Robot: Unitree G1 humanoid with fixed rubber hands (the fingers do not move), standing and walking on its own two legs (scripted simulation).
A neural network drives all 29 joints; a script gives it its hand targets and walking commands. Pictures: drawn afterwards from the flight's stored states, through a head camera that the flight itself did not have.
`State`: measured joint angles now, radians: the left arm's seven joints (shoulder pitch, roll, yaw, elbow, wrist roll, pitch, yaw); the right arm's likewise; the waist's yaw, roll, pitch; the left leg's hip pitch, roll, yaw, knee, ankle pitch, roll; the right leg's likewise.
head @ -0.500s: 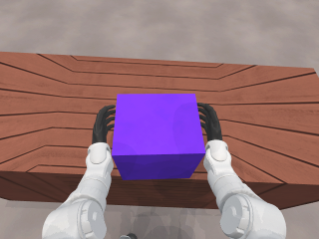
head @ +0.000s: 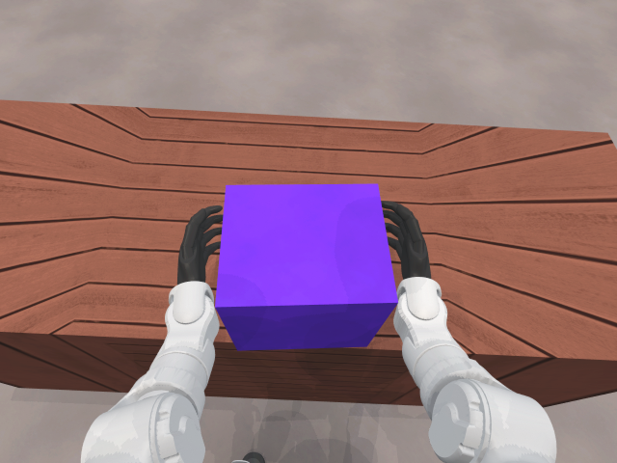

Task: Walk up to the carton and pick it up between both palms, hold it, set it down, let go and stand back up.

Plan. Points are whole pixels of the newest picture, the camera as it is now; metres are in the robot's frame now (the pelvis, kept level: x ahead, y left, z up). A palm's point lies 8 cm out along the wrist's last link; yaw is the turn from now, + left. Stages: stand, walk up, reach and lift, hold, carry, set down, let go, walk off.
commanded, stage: reach and lift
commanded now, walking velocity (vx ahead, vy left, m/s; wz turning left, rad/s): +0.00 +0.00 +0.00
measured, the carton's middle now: (302, 273) +0.39 +0.06 -0.05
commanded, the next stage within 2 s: none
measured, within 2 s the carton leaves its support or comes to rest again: leaves its support in 0.56 s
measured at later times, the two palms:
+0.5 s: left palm (196, 279) +0.34 +0.20 -0.02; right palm (418, 275) +0.38 -0.09 +0.00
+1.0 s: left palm (193, 244) +0.35 +0.19 +0.06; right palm (447, 258) +0.37 -0.11 +0.08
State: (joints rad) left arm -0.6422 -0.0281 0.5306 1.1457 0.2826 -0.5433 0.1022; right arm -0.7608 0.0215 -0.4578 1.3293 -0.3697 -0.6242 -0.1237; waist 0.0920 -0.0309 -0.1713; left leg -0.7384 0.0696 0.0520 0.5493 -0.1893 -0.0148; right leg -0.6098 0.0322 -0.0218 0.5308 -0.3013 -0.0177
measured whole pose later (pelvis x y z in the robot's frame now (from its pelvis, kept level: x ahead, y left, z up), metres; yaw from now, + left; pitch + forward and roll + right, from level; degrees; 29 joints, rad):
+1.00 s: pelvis -0.01 +0.01 +0.02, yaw +1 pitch +9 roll -1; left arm -0.63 0.03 0.24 1.10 0.01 -0.31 0.14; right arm -0.64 -0.02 -0.09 1.08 -0.01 -0.31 -0.17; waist 0.03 -0.02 -0.15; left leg -0.45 0.05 0.05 0.42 -0.14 0.00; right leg -0.31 0.01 -0.03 0.39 -0.24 0.00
